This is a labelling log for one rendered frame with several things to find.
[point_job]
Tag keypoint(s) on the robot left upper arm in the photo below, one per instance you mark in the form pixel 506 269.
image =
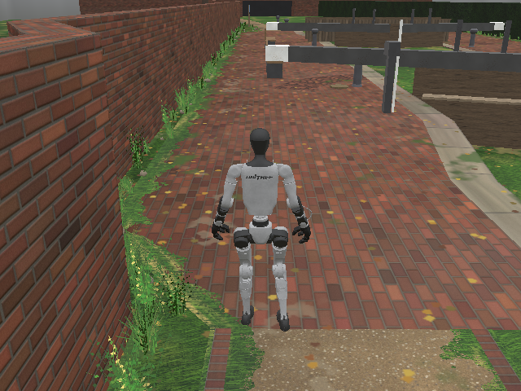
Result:
pixel 230 184

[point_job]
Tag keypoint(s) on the robot right upper arm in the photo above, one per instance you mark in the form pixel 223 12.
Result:
pixel 290 185

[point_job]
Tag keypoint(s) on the right robot forearm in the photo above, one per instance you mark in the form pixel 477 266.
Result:
pixel 300 215

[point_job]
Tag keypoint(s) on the robot right foot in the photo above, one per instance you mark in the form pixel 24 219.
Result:
pixel 284 324

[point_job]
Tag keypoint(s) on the robot right hand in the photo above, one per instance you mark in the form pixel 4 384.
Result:
pixel 306 231

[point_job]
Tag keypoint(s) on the robot left shin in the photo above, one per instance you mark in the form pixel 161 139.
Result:
pixel 245 287

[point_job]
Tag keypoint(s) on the robot left hand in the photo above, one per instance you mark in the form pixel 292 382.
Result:
pixel 222 229

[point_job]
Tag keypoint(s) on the left robot forearm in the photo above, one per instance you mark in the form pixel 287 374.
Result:
pixel 221 214

